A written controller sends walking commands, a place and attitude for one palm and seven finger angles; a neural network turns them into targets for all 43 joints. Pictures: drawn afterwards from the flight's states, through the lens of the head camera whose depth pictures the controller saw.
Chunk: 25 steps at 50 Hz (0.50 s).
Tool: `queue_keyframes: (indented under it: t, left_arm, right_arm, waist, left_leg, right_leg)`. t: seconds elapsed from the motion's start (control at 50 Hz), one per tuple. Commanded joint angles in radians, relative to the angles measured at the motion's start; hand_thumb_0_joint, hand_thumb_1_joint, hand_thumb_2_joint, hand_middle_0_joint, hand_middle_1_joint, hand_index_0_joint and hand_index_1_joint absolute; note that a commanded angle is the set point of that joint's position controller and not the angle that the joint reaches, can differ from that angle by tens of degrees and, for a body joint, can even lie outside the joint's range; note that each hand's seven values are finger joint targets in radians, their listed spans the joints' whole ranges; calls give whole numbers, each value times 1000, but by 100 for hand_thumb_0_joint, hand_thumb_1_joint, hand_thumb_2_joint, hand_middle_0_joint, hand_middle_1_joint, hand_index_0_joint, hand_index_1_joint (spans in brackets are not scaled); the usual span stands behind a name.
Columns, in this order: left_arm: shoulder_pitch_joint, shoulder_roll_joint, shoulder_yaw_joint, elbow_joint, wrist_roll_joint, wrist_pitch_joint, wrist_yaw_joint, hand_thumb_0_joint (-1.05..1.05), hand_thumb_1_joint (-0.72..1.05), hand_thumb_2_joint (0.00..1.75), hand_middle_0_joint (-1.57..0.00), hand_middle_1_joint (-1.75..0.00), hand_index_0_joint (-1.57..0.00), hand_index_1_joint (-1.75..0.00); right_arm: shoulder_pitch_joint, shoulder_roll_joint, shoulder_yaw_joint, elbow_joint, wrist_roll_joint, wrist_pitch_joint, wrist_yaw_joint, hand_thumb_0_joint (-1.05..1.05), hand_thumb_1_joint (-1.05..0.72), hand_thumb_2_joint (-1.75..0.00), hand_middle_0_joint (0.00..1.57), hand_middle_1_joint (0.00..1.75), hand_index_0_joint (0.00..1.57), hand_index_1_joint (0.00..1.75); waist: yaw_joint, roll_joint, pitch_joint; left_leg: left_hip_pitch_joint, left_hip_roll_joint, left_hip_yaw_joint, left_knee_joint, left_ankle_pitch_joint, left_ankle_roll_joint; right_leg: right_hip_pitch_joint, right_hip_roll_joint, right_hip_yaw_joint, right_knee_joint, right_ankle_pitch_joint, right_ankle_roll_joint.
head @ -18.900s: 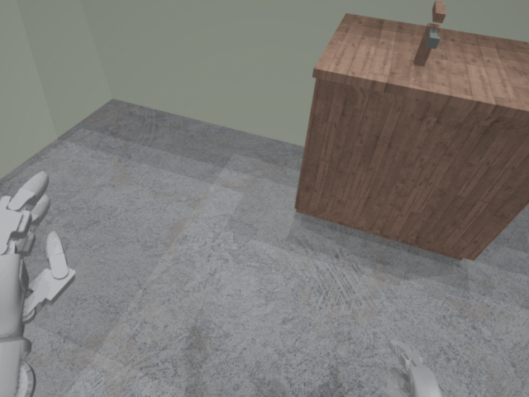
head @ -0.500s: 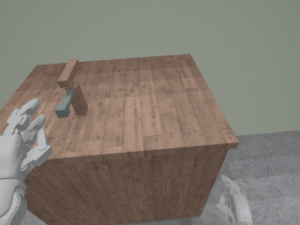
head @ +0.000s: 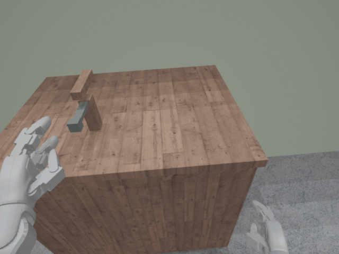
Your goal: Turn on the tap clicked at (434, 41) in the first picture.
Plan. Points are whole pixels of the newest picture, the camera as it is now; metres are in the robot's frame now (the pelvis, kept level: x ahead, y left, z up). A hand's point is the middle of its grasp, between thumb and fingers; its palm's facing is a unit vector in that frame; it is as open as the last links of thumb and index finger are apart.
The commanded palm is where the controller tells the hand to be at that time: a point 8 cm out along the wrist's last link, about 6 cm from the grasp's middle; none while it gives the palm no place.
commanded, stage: turn the palm inward beside the body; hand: left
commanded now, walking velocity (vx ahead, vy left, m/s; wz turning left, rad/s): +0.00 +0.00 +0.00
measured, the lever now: (75, 125) +0.36 +0.31 +0.14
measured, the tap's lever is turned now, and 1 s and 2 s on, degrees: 0 0 0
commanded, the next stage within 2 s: reach beside the lever's end, fingers flat in 0.40 s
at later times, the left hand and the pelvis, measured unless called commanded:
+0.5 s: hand (71, 166) +0.20 +0.21 +0.19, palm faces +0.38 -0.91 -0.15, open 7.4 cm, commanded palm +0.15 +0.26 +0.20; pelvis +0.01 -0.01 +0.00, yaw +0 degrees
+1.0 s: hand (69, 156) +0.23 +0.24 +0.18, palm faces +0.41 -0.90 -0.14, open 7.4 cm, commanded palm +0.18 +0.29 +0.18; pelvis +0.01 -0.01 +0.00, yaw -1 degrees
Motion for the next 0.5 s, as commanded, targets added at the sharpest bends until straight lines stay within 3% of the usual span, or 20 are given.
queue_keyframes:
  t: [0.0, 0.08, 0.1, 0.18, 0.2, 0.26, 0.28, 0.32, 0.36, 0.48]
  left_arm:
    - [-145, 155, 102, -205, -3, -60, 12, 0, 90, 90, -20, -30, -20, -30]
    - [-141, 172, 116, -206, 2, -54, 12, 0, 90, 90, -20, -30, -20, -30]
    - [-138, 154, 98, -215, 5, -57, 13, 0, 90, 90, -20, -30, -20, -30]
    - [-124, 178, 125, -210, 8, -61, 17, 0, 90, 90, -20, -30, -20, -30]
    - [-124, 150, 103, -207, 5, -61, 15, 0, 90, 90, -20, -30, -20, -30]
    - [-118, 158, 115, -204, 0, -64, 11, 0, 90, 90, -20, -30, -20, -30]
    - [-117, 163, 119, -207, 5, -64, 12, 0, 90, 90, -20, -30, -20, -30]
    - [-123, 150, 105, -211, 3, -64, 10, 0, 90, 90, -20, -30, -20, -30]
    - [-118, 157, 117, -203, -5, -66, 7, 0, 90, 90, -20, -30, -20, -30]
    - [-126, 170, 122, -211, 3, -70, 7, 0, 90, 90, -20, -30, -20, -30]
  right_arm:
    - [-215, -93, -38, -177, 2, -73, -9, 0, -90, -90, 20, 30, 20, 30]
    - [-212, -97, -41, -175, 0, -74, -8, 0, -90, -90, 20, 30, 20, 30]
    - [-205, -95, -42, -180, -1, -72, -7, 0, -90, -90, 20, 30, 20, 30]
    - [-203, -98, -42, -179, -3, -73, -4, 0, -90, -90, 20, 30, 20, 30]
    - [-195, -96, -42, -182, -2, -70, -5, 0, -90, -90, 20, 30, 20, 30]
    - [-184, -102, -48, -184, -5, -71, -6, 0, -90, -90, 20, 30, 20, 30]
    - [-191, -99, -46, -181, -2, -71, -3, 0, -90, -90, 20, 30, 20, 30]
    - [-186, -97, -46, -186, -3, -70, -3, 0, -90, -90, 20, 30, 20, 30]
    - [-181, -100, -48, -188, -5, -73, -6, 0, -90, -90, 20, 30, 20, 30]
    - [-191, -97, -45, -184, -2, -76, -5, 0, -90, -90, 20, 30, 20, 30]
  waist:
    - [3, -12, -37]
    - [3, -25, -38]
    - [2, -38, -49]
    - [8, -21, -53]
    - [3, -40, -51]
    - [2, -55, -78]
    - [4, -21, -72]
    - [2, -24, -67]
    - [3, -79, -81]
    - [4, -14, -63]
  left_leg:
    - [69, 20, -18, -70, 30, 33]
    - [80, 22, -13, -62, 62, 35]
    - [83, 21, -12, -63, 71, 36]
    - [93, 21, -11, -66, 96, 36]
    - [90, 20, -10, -69, 94, 36]
    - [100, 20, -4, -59, 133, 39]
    - [106, 19, -4, -59, 139, 37]
    - [105, 19, -5, -61, 138, 37]
    - [94, 19, -6, -56, 138, 40]
    - [104, 18, -3, -50, 141, 36]
  right_leg:
    - [-101, -86, 91, -179, 15, 63]
    - [-94, -86, 94, -187, 43, 66]
    - [-92, -84, 87, -180, 56, 67]
    - [-84, -79, 80, -173, 92, 65]
    - [-86, -79, 79, -171, 94, 68]
    - [-67, -80, 81, -162, 157, 71]
    - [-68, -79, 81, -164, 162, 67]
    - [-73, -80, 79, -161, 169, 68]
    - [-59, -82, 88, -165, 173, 74]
    - [-67, -86, 99, -174, 174, 69]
